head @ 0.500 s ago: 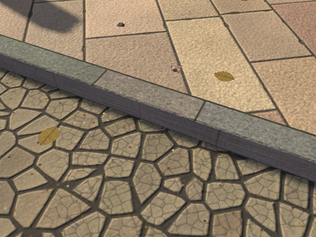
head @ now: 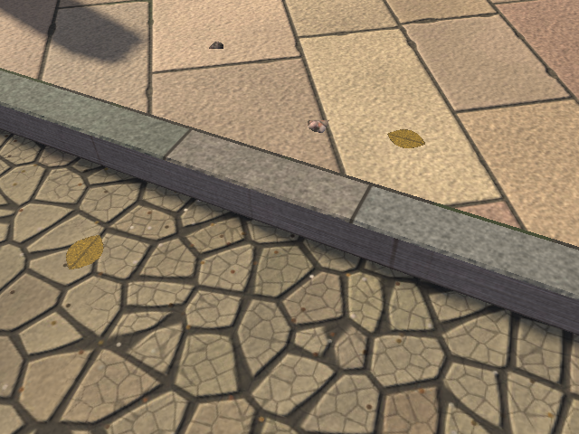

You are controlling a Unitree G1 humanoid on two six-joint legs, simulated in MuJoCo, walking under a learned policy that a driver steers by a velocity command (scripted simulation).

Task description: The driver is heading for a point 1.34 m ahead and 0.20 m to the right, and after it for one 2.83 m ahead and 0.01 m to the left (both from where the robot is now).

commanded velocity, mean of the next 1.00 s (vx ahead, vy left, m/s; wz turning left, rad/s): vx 0.10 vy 0.00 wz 0.00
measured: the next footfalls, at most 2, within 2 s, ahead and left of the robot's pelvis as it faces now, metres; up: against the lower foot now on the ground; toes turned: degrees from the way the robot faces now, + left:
left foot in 0.42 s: -0.11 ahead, +0.17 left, +0.03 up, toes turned +0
right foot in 1.08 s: +0.19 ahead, -0.11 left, +0.00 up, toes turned +0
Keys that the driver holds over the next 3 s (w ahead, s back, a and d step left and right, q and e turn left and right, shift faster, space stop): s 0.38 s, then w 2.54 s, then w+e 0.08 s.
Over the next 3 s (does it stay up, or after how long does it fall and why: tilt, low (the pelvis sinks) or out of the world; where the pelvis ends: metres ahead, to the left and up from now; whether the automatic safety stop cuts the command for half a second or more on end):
stays up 1.07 -0.09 0.00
